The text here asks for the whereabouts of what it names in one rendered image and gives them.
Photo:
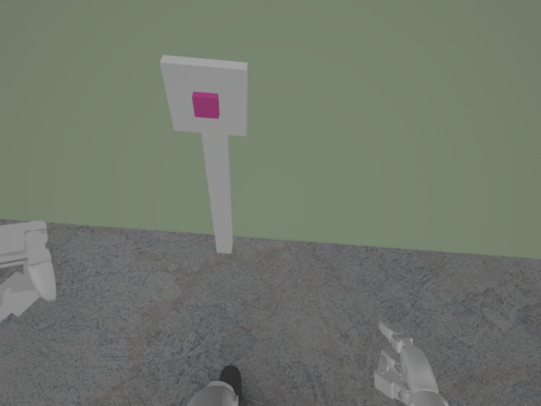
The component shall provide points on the button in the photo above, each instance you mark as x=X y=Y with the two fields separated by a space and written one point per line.
x=206 y=105

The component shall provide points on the left robot hand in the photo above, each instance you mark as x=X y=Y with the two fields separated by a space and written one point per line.
x=25 y=244

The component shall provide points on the left robot thigh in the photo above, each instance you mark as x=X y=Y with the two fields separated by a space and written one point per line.
x=214 y=396

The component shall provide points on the panel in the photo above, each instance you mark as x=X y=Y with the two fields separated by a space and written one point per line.
x=182 y=76

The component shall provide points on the right robot hand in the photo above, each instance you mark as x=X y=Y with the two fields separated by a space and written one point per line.
x=412 y=372

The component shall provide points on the left robot foot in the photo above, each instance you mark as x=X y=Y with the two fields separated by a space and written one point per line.
x=231 y=375

